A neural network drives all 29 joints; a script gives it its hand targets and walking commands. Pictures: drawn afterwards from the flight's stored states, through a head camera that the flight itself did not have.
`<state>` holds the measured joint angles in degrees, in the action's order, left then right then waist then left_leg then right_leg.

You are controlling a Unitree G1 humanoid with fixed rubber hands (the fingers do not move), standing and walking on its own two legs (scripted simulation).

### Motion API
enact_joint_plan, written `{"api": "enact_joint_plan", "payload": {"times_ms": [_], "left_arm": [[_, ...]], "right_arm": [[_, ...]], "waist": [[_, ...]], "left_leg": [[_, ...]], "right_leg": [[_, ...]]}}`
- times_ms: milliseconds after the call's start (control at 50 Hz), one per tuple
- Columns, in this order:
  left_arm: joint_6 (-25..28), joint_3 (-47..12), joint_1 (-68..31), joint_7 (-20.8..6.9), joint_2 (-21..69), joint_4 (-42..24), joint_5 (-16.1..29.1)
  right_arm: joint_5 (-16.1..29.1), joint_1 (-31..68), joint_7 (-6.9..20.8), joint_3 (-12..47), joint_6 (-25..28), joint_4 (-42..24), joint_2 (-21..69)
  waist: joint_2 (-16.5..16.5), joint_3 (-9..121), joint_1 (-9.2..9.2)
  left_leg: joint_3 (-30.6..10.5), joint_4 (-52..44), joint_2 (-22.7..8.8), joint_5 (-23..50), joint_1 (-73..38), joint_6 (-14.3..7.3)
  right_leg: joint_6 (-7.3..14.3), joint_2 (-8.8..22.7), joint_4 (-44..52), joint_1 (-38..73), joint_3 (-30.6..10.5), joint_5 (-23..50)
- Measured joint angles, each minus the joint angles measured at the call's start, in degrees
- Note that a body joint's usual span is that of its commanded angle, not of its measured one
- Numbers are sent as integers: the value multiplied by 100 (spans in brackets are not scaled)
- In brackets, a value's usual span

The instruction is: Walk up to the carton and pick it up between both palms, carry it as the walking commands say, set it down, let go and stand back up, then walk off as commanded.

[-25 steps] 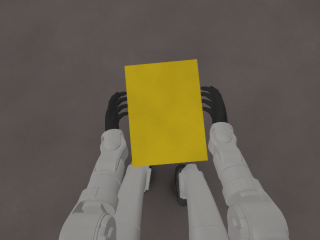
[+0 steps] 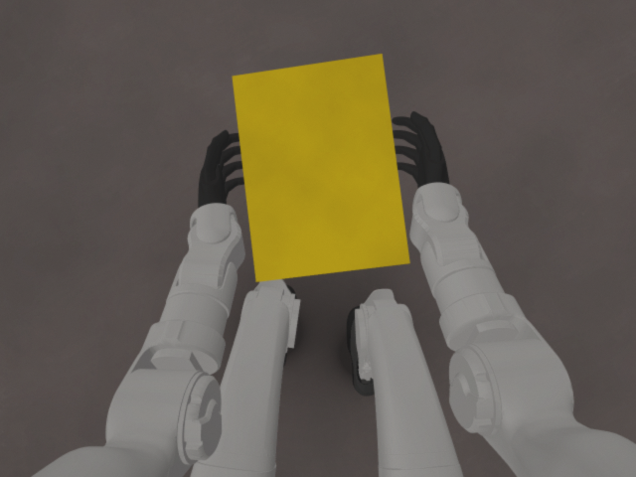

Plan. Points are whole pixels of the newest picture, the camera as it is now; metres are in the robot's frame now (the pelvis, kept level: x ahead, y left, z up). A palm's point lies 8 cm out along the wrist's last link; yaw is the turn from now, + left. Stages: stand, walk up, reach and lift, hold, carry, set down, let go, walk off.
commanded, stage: set down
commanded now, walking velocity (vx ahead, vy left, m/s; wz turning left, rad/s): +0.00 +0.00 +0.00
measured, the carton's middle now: (323, 187) +0.43 +0.02 -0.24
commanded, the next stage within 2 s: none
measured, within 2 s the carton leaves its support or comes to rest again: rests again in 1.36 s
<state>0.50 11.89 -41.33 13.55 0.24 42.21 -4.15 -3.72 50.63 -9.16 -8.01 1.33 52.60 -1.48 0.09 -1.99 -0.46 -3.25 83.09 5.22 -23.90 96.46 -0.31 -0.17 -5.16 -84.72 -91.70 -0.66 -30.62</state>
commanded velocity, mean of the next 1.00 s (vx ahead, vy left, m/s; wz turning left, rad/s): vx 0.00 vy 0.00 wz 0.00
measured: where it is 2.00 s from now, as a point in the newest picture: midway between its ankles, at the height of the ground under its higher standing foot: (320, 354)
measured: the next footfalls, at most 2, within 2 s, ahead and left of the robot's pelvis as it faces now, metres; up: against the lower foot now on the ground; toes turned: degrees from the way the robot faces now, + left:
none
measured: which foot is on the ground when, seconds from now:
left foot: down 0.00-1.00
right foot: down 0.00-1.00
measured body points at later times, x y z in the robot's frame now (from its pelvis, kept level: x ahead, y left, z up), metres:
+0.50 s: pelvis -0.01 -0.01 -0.08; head +0.29 +0.02 +0.25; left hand +0.44 +0.15 -0.23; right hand +0.48 -0.11 -0.22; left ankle +0.10 +0.10 -0.55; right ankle +0.06 -0.12 -0.55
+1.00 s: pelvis -0.02 +0.00 -0.14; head +0.32 +0.02 +0.14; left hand +0.46 +0.15 -0.32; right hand +0.50 -0.11 -0.31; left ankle +0.10 +0.10 -0.55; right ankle +0.06 -0.12 -0.55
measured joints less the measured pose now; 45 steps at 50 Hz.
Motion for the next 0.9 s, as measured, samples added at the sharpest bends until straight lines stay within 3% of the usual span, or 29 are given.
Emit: {"api": "enact_joint_plan", "payload": {"times_ms": [280, 540, 900], "left_arm": [[-441, 227, -702, 44, 0, 49, 15], [-736, 564, -1232, -69, -1, 124, -147], [-933, 813, -2013, -139, -140, 124, -188]], "right_arm": [[-5, 746, 210, -409, -326, 241, -163], [-314, 1252, 294, -824, -656, 281, -180], [-321, 2080, 298, -832, -891, 350, -423]], "waist": [[0, -17, 0], [0, -104, 0], [0, -751, -94]], "left_leg": [[0, 967, 112, -222, 864, 0], [57, 1668, 117, -306, 1607, 24], [162, 2554, 114, -385, 2410, 37]], "right_leg": [[-87, -62, -990, -802, 1, -324], [-89, -131, -1792, -1577, 7, -461], [-113, -183, -2728, -2361, 19, -608]]}}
